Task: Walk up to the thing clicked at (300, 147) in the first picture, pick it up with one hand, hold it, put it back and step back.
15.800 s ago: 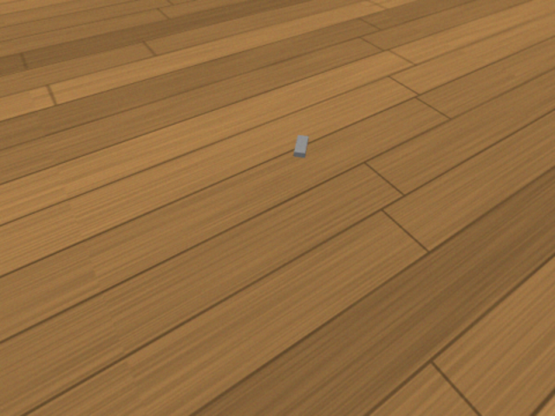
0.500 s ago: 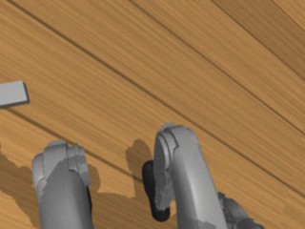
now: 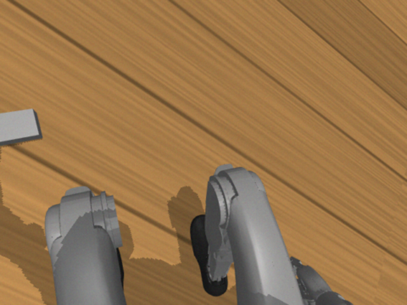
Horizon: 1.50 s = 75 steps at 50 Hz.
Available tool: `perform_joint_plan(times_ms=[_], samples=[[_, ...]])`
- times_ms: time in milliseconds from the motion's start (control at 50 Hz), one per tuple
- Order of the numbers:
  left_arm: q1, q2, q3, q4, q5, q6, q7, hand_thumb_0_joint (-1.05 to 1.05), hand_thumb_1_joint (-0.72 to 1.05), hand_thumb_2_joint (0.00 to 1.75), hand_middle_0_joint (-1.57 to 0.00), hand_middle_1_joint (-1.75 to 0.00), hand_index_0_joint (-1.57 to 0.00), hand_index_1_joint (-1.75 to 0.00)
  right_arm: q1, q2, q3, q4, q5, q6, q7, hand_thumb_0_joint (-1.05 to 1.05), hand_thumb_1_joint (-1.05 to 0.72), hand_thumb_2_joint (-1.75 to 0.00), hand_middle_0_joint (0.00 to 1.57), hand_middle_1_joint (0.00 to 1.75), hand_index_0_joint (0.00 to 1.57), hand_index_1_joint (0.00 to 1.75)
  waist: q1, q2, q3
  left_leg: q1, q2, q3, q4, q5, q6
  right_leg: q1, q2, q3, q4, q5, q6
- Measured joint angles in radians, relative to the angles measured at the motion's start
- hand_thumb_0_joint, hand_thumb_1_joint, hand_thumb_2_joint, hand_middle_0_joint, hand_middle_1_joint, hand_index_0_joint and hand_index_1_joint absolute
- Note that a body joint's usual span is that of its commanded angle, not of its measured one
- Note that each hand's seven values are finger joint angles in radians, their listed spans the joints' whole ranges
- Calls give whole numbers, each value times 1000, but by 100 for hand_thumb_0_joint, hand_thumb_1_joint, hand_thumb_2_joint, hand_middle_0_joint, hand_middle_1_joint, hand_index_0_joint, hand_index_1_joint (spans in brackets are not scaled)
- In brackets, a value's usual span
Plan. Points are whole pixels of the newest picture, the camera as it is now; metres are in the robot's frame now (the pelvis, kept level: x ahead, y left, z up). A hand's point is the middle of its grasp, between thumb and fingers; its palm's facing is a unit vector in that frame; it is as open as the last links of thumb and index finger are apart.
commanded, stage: rise first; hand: left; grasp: from above
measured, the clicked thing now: out of the picture +0.46 +0.36 -0.30
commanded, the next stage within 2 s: approach in 0.56 s
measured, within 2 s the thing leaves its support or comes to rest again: neither
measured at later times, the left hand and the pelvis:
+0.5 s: hand out of the picture +0.40 +0.38 -0.18, palm faces -0.45 -0.14 -0.88, open 12.8 cm; pelvis +0.00 +0.00 +0.00, yaw +0 degrees
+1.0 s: hand out of the picture +0.45 +0.34 -0.18, palm faces -0.41 -0.11 -0.91, open 13.3 cm; pelvis +0.00 +0.00 +0.00, yaw +0 degrees
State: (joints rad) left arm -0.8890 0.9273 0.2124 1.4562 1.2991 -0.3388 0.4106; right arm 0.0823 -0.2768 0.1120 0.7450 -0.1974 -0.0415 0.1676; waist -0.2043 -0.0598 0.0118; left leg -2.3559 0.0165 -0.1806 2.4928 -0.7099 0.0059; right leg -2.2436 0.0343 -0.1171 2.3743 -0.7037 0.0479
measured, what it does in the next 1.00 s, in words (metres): stands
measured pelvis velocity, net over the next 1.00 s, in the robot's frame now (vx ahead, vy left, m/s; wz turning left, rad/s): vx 0.00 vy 0.00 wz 0.00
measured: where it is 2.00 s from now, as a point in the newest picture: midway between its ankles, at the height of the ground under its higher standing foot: (164, 282)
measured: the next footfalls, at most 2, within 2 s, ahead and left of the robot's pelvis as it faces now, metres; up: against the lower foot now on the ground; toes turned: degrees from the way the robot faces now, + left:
none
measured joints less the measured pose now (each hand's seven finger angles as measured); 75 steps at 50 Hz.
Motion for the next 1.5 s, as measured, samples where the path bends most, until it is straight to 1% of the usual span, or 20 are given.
perform_joint_plan(times_ms=[60,120,180,260,420,600,680,740,840,900,960,1060,1100,1160,1220,1280,1340,1420,1500], samples=[[-11,-1,-14,8,-1,4,-8,0,-38,88,-24,-89,-24,-90,-3,1,0,-3,5,-1,2,0,-91,-90,20,30,20,30,0,-1,-2,3,-1,2,-3,2,0,2,-1,2,-1,1,0],[-16,2,-7,12,-1,0,-13,0,-37,87,-25,-89,-25,-89,-5,0,2,-8,6,0,1,0,-91,-90,20,30,20,30,-2,-1,-1,4,-2,1,-5,5,-1,4,-2,0,-4,3,0],[-20,5,-15,20,-2,0,-18,0,-36,87,-26,-88,-25,-88,-5,-1,4,-11,7,0,1,0,-91,-90,20,30,20,30,-4,-1,3,6,-2,1,-7,8,-1,6,-2,0,-5,6,-1],[-21,7,-14,17,3,-6,-22,0,-35,86,-27,-88,-26,-88,-2,-3,7,-11,9,1,-1,0,-91,-90,20,30,20,30,-3,-2,7,7,-2,0,-8,11,-1,7,-1,0,-7,10,-1],[-26,10,-18,40,11,-15,-7,0,-34,85,-28,-87,-28,-87,7,-4,14,-4,4,6,-6,0,-91,-90,20,30,20,30,-11,-3,2,4,-2,-2,-3,13,0,5,1,-2,-5,13,0],[-19,8,-6,48,25,-10,17,0,-31,83,-29,-86,-29,-86,14,-2,21,-3,0,-5,-7,0,-91,-90,20,30,20,30,-18,-7,4,0,-2,-2,2,15,0,1,1,-2,1,14,0],[-21,12,-7,48,20,2,17,0,-30,82,-30,-85,-30,-84,13,-2,20,-1,0,-12,-6,0,-91,-90,20,30,20,30,-20,-8,6,-2,-2,-1,3,17,0,-2,1,-1,2,16,1],[-30,13,-19,54,13,10,13,0,-31,82,-30,-85,-30,-85,14,-1,20,-1,0,-17,-6,0,-91,-89,20,30,20,30,-21,-7,4,-5,-3,1,2,18,1,-5,1,1,3,17,1],[-65,8,-75,57,8,18,-3,0,-34,84,-25,-89,-26,-88,18,1,19,-2,3,-28,-7,0,-90,-89,20,30,20,30,-25,-12,4,-7,-3,4,0,18,-1,-9,0,4,4,16,0],[-92,-7,-103,53,9,21,4,0,-36,86,-23,-90,-24,-89,24,2,23,-4,5,-35,-8,0,-90,-89,20,30,20,30,-34,-13,1,-8,-4,3,-2,16,-3,-10,-1,3,2,13,-1],[-117,-26,-110,58,12,36,22,0,-38,88,-21,-92,-22,-91,30,2,27,-13,9,-39,-8,0,-90,-89,20,30,21,30,-50,-9,-3,-8,-4,0,-5,13,-5,-11,-1,0,-2,12,-4],[-141,-47,-84,92,17,87,49,0,-40,90,-18,-95,-20,-93,40,-5,39,-33,14,-40,-5,0,-90,-88,20,30,20,30,-82,6,-1,-4,0,-2,-14,10,-7,-12,2,-1,-11,15,-6],[-144,-47,-72,108,8,106,53,0,-41,91,-17,-96,-19,-94,42,-11,48,-40,17,-39,-3,0,-90,-88,20,30,20,30,-92,13,4,-2,4,-2,-16,11,-7,-13,5,-2,-14,20,-4],[-138,-35,-56,118,-11,127,40,0,-43,92,-16,-97,-17,-95,45,-20,60,-48,24,-37,-3,0,-90,-88,20,30,20,30,-101,18,18,1,9,-2,-17,16,-7,-15,10,-1,-16,29,-4],[-119,-20,-43,108,-36,131,16,0,-45,93,-15,-98,-16,-96,49,-26,66,-48,28,-35,-4,0,-90,-88,20,30,20,30,-100,22,30,3,12,-2,-17,21,-6,-17,13,0,-15,38,-3],[-104,-7,-55,95,-60,123,-19,0,-47,94,-14,-99,-15,-97,55,-28,65,-42,28,-31,-8,0,-90,-88,20,30,20,30,-89,21,35,3,12,1,-17,25,-6,-19,13,3,-13,41,-3],[-98,4,-73,79,-71,102,-50,0,-49,96,-13,-100,-13,-99,60,-25,61,-34,28,-30,-12,0,-90,-88,20,30,20,30,-74,15,38,3,10,2,-15,27,-7,-17,11,3,-10,41,-3],[-108,21,-92,71,-62,60,-63,0,-51,97,-12,-101,-12,-100,58,-21,61,-30,23,-29,-16,0,-90,-88,20,30,20,30,-60,4,41,2,4,-4,-11,25,-7,-10,8,-2,-10,35,-4],[-119,31,-95,73,-36,25,-46,0,-51,99,-11,-101,-11,-100,51,-17,66,-36,16,-27,-17,0,-90,-89,20,30,20,30,-57,-8,39,3,-1,-12,-5,18,-7,1,5,-10,-11,24,-3]])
